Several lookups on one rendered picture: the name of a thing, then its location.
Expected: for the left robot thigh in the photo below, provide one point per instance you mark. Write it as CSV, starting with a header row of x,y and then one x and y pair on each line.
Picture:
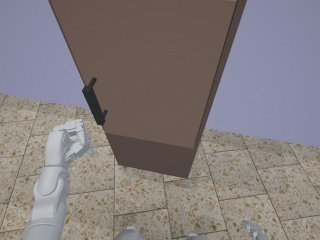
x,y
129,234

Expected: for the handle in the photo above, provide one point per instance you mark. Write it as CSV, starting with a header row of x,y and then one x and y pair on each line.
x,y
93,103

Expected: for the left robot shin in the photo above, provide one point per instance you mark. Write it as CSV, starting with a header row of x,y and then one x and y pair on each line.
x,y
131,227

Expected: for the robot left hand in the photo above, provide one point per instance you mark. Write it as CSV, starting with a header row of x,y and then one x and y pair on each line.
x,y
58,143

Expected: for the cupboard door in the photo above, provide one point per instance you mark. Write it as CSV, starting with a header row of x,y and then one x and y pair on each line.
x,y
154,61

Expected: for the robot left forearm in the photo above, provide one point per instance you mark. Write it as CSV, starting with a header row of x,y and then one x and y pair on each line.
x,y
47,218

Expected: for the robot right hand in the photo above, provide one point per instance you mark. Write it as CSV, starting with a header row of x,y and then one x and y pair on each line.
x,y
254,230

